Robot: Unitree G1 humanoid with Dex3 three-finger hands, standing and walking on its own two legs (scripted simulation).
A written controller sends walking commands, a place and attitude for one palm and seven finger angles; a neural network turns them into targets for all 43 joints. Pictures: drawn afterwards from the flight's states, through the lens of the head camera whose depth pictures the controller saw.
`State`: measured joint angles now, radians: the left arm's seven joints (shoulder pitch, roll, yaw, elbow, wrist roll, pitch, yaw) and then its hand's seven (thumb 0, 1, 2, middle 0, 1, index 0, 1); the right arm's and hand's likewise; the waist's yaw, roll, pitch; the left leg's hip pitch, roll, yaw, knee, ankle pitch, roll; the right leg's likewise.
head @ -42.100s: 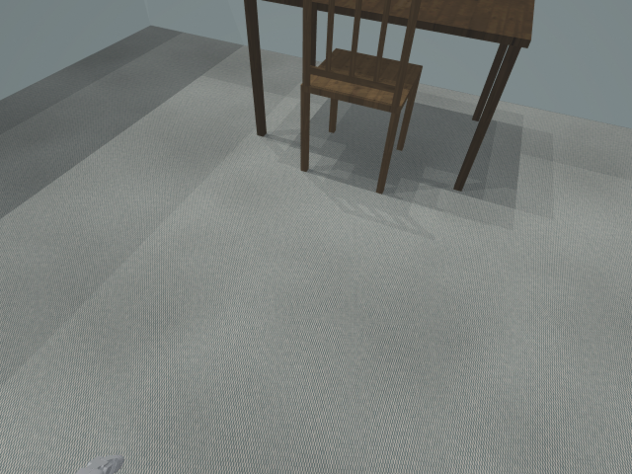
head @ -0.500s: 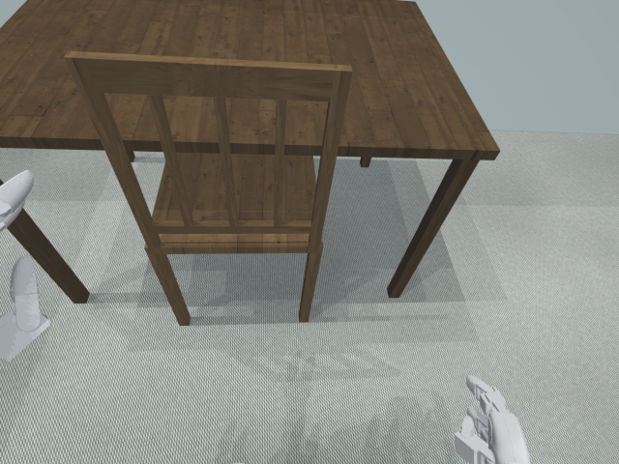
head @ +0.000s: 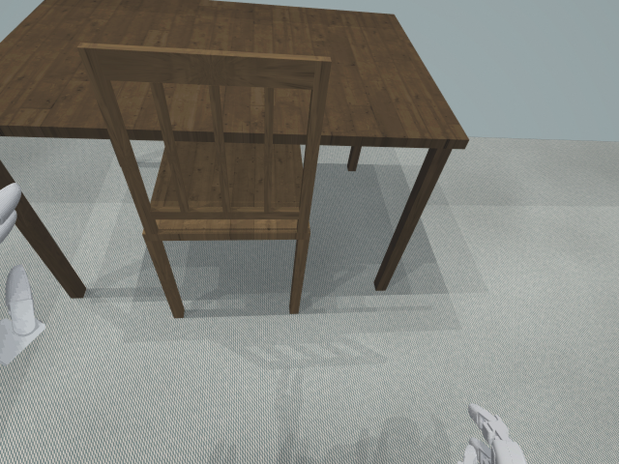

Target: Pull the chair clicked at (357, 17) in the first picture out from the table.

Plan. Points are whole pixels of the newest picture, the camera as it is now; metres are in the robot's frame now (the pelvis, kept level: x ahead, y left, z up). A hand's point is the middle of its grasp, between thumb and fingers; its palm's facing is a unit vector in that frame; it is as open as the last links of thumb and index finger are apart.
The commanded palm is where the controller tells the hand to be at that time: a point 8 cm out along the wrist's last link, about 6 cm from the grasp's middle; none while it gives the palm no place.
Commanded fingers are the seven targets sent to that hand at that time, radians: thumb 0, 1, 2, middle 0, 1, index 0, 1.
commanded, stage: stop stepping back and stand still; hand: left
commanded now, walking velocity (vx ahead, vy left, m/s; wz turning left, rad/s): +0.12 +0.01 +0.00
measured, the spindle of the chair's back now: (221, 155) +0.71 +0.21 -0.05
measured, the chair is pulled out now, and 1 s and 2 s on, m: -0.10 -0.10 -0.10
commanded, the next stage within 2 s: let the arm hang, fingers relaxed in 0.58 s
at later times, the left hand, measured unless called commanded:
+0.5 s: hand (38, 322) +0.21 +0.25 +0.16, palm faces +0.36 -0.82 -0.45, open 7.4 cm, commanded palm +0.15 +0.29 +0.18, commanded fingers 0.00 0.90 0.90 -0.20 -0.30 -0.20 -0.30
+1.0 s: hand out of the picture +0.02 +0.18 -0.18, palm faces +0.02 -0.99 -0.14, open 7.1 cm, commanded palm none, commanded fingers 0.00 0.90 0.90 -0.20 -0.30 -0.20 -0.30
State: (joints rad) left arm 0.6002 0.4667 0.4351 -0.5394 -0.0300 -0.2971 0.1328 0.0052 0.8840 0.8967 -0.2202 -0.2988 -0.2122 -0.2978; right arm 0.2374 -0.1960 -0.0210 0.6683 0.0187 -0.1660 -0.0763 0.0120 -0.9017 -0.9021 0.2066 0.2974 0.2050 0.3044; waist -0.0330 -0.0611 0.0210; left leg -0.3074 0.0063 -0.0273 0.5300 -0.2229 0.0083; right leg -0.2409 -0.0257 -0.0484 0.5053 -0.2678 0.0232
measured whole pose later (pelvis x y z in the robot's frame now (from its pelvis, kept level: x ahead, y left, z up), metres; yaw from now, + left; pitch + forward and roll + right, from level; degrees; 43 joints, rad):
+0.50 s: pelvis +0.00 +0.00 +0.01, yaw -2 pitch -2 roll -1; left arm 0.54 0.42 0.40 -0.45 0.00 -0.26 0.13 0.01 0.89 0.90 -0.22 -0.30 -0.21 -0.30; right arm 0.23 -0.18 0.01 0.65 0.01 -0.18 -0.06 0.01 -0.90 -0.90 0.21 0.30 0.20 0.30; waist -0.01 -0.04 0.02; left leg -0.22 0.03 0.00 0.44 -0.19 0.00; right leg -0.14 0.00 -0.02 0.36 -0.19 0.02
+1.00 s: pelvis +0.01 +0.01 +0.00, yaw +1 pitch -1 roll -1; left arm 0.33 0.20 0.00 0.90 0.02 0.06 0.02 0.00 0.98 0.90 -0.21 -0.30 -0.20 -0.29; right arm 0.25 -0.17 0.01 0.93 -0.01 0.00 0.00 0.01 -0.91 -0.90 0.20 0.30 0.20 0.30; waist 0.00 -0.06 0.05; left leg -0.27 -0.01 -0.04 0.54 -0.24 0.01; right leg -0.18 -0.04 -0.07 0.48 -0.27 0.03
